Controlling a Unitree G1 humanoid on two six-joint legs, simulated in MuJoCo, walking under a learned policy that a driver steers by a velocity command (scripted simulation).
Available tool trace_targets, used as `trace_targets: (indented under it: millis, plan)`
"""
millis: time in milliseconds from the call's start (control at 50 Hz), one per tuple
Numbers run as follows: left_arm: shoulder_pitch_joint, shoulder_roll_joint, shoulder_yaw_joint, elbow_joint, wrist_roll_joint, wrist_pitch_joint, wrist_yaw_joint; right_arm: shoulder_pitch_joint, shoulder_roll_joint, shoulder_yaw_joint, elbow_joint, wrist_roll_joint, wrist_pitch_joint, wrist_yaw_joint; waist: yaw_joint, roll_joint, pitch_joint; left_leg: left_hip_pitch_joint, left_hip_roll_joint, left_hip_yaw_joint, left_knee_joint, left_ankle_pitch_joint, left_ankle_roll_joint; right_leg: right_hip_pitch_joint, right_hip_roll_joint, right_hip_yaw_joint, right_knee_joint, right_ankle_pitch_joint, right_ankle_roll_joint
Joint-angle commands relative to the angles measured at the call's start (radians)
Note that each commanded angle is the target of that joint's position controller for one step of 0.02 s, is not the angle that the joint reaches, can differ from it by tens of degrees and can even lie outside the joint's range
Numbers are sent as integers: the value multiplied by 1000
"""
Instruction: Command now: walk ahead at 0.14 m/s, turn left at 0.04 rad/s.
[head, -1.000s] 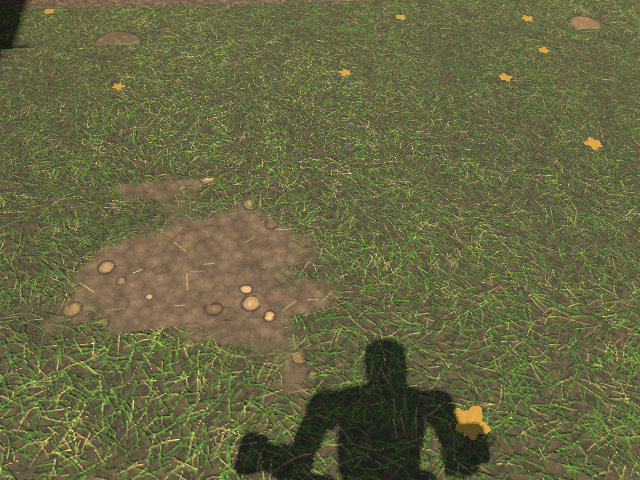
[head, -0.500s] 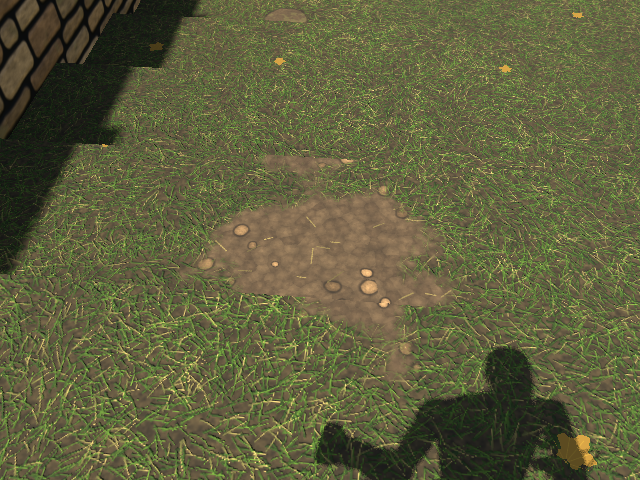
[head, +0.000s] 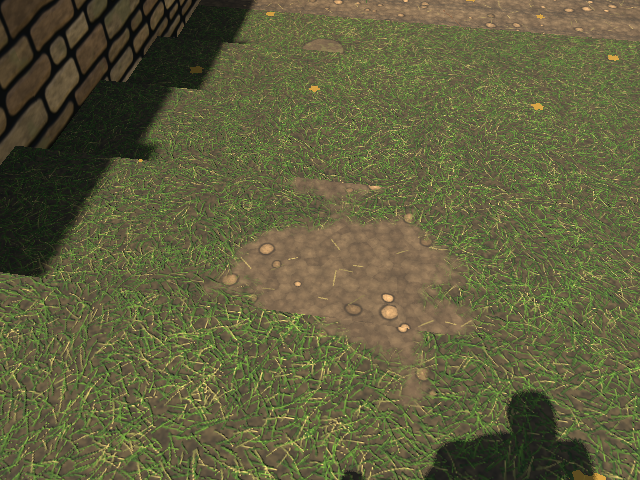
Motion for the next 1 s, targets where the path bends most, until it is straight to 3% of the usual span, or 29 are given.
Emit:
trace_targets:
  millis: [20, 60, 120, 180, 200, 240, 260, 300, 340, 400, 420, 460, 480, 540, 580, 600, 620, 640, 660, 680, 700, 740, 760, 800, 820, 860, 900, 940, 1000]
  plan:
    - [-9, 132, 40, -53, 8, -4, -2, 8, -140, -34, -37, -13, -6, 0, -6, 40, 29, -114, 61, -107, -96, -344, 82, -38, -50, 98, -55, -353, -60]
    - [-22, 123, 42, -61, 8, -8, -7, 32, -156, -41, -31, -13, -9, 2, -21, 57, 87, -122, 93, -164, -125, -426, 112, -117, -37, 92, -13, -368, -64]
    - [-29, 98, 40, -69, 16, -33, -10, 71, -194, -61, -14, -10, -25, 1, -34, 135, 88, -47, 210, -332, -219, -454, 170, -176, 7, -7, 119, -181, -45]
    - [65, 106, 45, -41, 15, -54, -10, 4, -168, -59, -32, -3, -38, 9, 22, 117, 89, -145, 182, -283, -169, -367, 157, -18, -9, 6, 44, -181, -63]
    - [126, 125, 52, -21, 13, -62, -8, -36, -145, -52, -46, 0, -44, 10, 57, 67, 90, -228, 123, -210, -94, -308, 126, 84, -40, 92, -25, -243, -81]
    - [325, 256, 95, 45, 3, -69, -5, -109, -111, -45, -94, -10, -65, 14, 124, -187, 89, -502, -17, 48, 260, -163, 60, 330, -291, 537, -245, -398, -195]
    - [357, 252, 99, 55, 4, -69, -4, -132, -158, -56, -100, -22, -72, 12, 132, -148, 118, -617, 5, 50, 382, -231, 58, 362, -374, 628, -253, -266, -241]
    - [316, 201, 87, 49, 5, -80, 3, -94, -138, -55, -79, -16, -80, 20, 74, -52, 66, -610, 60, 35, 505, -173, 51, 372, -356, 515, -218, 5, -243]
    - [261, 176, 79, 46, 4, -87, 3, -88, -120, -53, -76, -12, -77, 41, 35, -81, 39, -550, 91, 55, 482, -112, 39, 320, -295, 381, -250, 118, -204]
    - [256, 159, 71, 66, -10, -81, 7, -127, -98, -46, -89, -19, -56, 71, 33, -101, 48, -479, 73, 110, 388, -5, 15, 267, -223, 234, -267, 309, -175]
    - [266, 155, 70, 83, -8, -80, 7, -135, -68, -34, -89, -27, -48, 77, 34, -109, 42, -417, 63, 139, 396, 51, 12, 214, -209, 178, -260, 384, -169]
    - [277, 154, 71, 93, -3, -81, -2, -169, -69, -30, -102, -22, -39, 83, 41, -114, 49, -351, 60, 158, 334, 93, 18, 152, -203, 134, -260, 370, -158]
    - [272, 166, 75, 89, 14, -92, -3, -109, -100, -46, -66, -30, -38, 79, 29, -113, -7, -275, 54, 164, 483, 234, 37, 129, -233, 125, -217, 412, -165]
    - [201, 178, 71, 74, 5, -102, -4, -45, -125, -62, -40, -42, -42, 62, -40, -81, 15, -136, 32, 181, 428, 145, 79, 31, -216, 63, -74, 617, -133]
    - [131, 207, 82, 75, -10, -103, -2, 270, -141, -84, 73, -42, -60, 49, -193, -57, -82, 255, -23, 213, 312, 125, 108, -142, -163, 23, 346, 755, -102]
    - [60, 188, 84, 68, -7, -112, 4, 471, -194, -105, 130, -42, -73, 43, -319, 71, -90, 391, 61, 113, 155, 102, 161, -310, -63, -14, 785, 364, -69]
    - [136, 66, 66, 43, 10, -120, 17, 374, -222, -94, 91, -23, -91, 47, -168, 227, -70, 339, 319, -267, 80, 287, 202, -472, 62, 52, 1103, -306, -65]
    - [244, 81, 61, 40, -6, -119, 22, 302, -240, -96, 74, 12, -97, 47, -68, 191, -53, 262, 417, -489, -51, 381, 292, -541, 43, 136, 1046, -284, -72]
    - [182, 111, 65, 52, 9, -104, 21, 236, -232, -100, 64, 17, -107, 41, -46, 112, 38, 156, 445, -510, -108, 160, 325, -588, -14, 128, 1001, -266, -60]
    - [134, 152, 79, 64, 19, -87, 16, 136, -163, -82, 40, 9, -116, 39, -12, 17, 136, -1, 397, -439, -119, 126, 308, -544, -60, 148, 876, -229, -42]
    - [122, 153, 80, 67, 32, -67, 8, 95, -159, -81, 50, -1, -122, 36, 19, 40, 145, -56, 364, -354, -137, 129, 292, -495, -79, 128, 792, -220, -20]
    - [77, 134, 82, 72, 38, -30, -5, 123, -178, -88, 80, -29, -140, 33, 11, 43, 150, -145, 337, -258, -140, 133, 299, -423, -88, 91, 721, -61, -11]
    - [-34, 153, 96, 43, 20, -32, -8, 113, -157, -82, 92, -22, -161, 28, 13, 4, 173, -142, 266, -192, -119, -6, 234, -474, -90, 136, 594, 79, -9]
    - [-129, 82, 72, 1, 27, -37, -34, 112, -143, -78, 118, -7, -177, 19, 15, 52, 147, -219, 163, -70, -136, -108, 198, -380, -64, 33, 341, 343, -17]
    - [-138, 59, 67, 11, 32, -42, -46, 133, -112, -69, 124, -2, -174, 15, 0, 42, 113, -235, 137, -44, -116, -121, 197, -295, -55, -9, 280, 510, -28]
    - [-104, 40, 62, 43, 15, -45, -57, 145, -80, -57, 129, 1, -161, 7, 4, 50, 56, -274, 127, -11, -48, -146, 176, -158, -53, -26, 245, 716, -50]
    - [-136, 42, 54, 44, 22, -46, -54, 203, -64, -48, 135, -8, -156, 13, -19, 31, 60, -248, 126, -7, 41, -179, 161, -140, -43, -47, 222, 761, -56]
    - [-240, 49, 47, 20, 35, -53, -49, 299, -70, -50, 156, -38, -150, 9, -94, 22, 118, -109, 134, -26, 146, -173, 169, -250, -41, -71, 134, 673, -32]
    - [-270, 55, 43, 17, 22, -79, -31, 370, -79, -50, 178, -67, -115, -36, -136, 2, 179, 126, 135, -61, 320, -1, 173, -352, -100, -7, -142, 576, -3]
